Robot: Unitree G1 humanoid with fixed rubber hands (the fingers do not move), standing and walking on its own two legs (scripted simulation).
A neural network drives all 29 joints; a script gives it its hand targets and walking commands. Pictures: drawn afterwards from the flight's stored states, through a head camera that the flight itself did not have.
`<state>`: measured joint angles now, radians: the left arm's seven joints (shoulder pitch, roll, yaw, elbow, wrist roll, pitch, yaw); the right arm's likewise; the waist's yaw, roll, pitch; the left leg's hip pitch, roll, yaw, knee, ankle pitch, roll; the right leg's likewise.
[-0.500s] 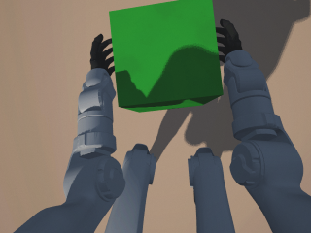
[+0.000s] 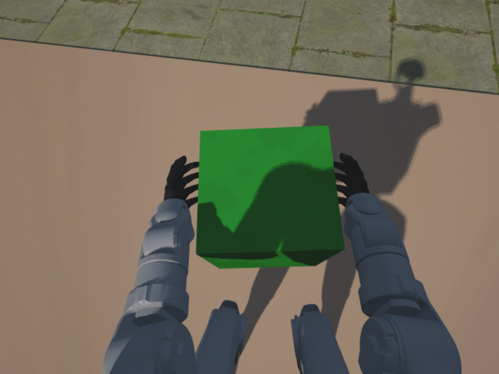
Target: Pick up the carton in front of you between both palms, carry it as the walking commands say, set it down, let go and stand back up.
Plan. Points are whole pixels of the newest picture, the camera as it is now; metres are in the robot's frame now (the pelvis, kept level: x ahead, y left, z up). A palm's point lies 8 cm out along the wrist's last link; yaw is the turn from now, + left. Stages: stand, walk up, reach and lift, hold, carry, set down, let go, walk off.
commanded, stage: reach and lift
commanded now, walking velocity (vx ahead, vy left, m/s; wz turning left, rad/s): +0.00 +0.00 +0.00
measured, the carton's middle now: (265, 207) +0.42 +0.01 -0.11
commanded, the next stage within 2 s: hold in 1.76 s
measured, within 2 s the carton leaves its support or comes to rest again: neither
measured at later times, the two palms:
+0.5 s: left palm (143, 185) +0.36 +0.16 +0.11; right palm (398, 194) +0.36 -0.14 +0.10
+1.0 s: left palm (114, 183) +0.34 +0.15 +0.17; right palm (432, 198) +0.33 -0.14 +0.16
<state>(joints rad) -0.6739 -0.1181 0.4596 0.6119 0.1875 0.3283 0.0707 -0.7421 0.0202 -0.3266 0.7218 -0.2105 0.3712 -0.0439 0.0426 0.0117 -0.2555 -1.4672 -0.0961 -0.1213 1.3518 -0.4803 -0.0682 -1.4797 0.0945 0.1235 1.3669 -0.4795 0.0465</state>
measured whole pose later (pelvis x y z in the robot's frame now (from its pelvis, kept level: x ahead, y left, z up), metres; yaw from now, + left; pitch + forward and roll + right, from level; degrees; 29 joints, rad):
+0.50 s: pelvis +0.05 +0.01 +0.13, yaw +0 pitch +14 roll +0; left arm -0.30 -0.16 0.31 0.48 0.19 0.38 0.06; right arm -0.33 0.10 -0.25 0.53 -0.19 0.42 -0.04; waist 0.01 0.02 -0.16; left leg -0.64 -0.06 -0.14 0.75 -0.34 -0.03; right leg -0.64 0.06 0.15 0.75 -0.34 0.03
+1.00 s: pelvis +0.04 +0.01 +0.15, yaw +0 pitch -3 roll +0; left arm -0.32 -0.16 0.30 0.42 0.30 0.61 0.00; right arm -0.31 0.15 -0.29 0.43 -0.29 0.64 -0.01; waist 0.00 0.01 0.00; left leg -0.20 -0.04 -0.15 0.50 -0.24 -0.02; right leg -0.20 0.04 0.14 0.49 -0.23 0.02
